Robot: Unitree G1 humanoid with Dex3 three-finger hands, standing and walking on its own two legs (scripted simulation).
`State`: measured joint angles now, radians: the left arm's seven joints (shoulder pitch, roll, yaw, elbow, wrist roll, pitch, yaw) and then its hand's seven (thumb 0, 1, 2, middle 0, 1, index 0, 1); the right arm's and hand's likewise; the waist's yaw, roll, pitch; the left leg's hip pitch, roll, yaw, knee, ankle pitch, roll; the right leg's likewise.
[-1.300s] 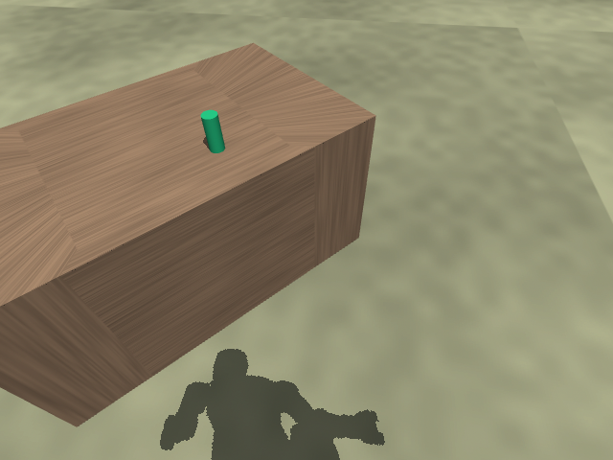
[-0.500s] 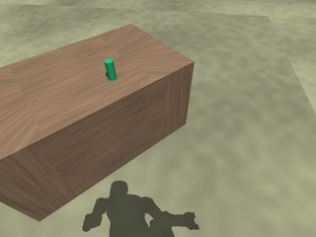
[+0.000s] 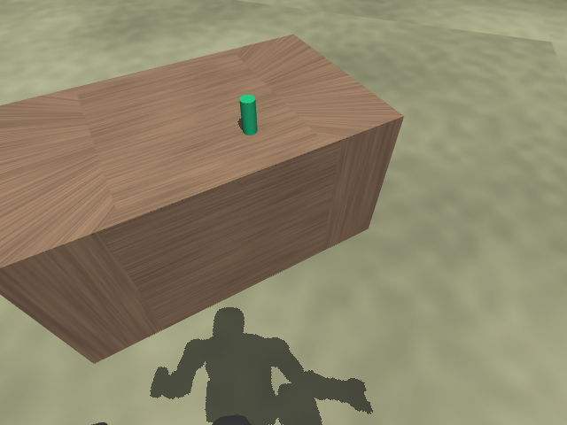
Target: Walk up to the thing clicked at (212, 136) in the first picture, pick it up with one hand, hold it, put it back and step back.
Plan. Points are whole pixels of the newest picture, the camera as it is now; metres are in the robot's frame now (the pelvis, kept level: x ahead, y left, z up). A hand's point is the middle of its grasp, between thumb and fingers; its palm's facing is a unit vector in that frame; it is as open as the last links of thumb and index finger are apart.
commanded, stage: walk up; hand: right
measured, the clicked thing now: (248, 115) +0.94 +0.13 -0.12
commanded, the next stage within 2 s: none
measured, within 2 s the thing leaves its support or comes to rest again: neither
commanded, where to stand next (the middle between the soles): +0.42 +0.08 m, yaw +30 degrees
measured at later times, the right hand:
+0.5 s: hand (410, 360) +0.25 -0.19 -0.14, palm faces -0.26 +0.88 -0.39, open 7.4 cm
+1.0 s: hand (362, 219) +0.56 -0.15 -0.14, palm faces -0.47 +0.75 -0.46, open 7.4 cm
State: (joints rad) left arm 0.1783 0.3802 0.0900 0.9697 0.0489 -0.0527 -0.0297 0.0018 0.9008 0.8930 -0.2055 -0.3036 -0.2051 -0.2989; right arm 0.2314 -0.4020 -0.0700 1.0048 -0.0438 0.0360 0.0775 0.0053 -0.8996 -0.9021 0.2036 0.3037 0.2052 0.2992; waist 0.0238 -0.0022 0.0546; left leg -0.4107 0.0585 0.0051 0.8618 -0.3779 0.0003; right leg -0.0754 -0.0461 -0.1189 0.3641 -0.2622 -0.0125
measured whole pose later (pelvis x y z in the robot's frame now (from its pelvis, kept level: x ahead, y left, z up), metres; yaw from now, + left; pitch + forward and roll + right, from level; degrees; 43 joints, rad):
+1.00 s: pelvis +0.35 +0.05 -0.03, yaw +25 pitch -2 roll +0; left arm 0.37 0.40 0.06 0.79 0.02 -0.02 -0.03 0.00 0.90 0.89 -0.20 -0.30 -0.20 -0.30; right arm 0.26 -0.41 -0.05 0.78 -0.02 -0.07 0.00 0.00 -0.90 -0.90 0.20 0.30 0.20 0.30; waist 0.07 -0.05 0.14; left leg -0.42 0.00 0.05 0.64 -0.19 0.05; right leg -0.21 -0.07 -0.20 0.73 -0.46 -0.03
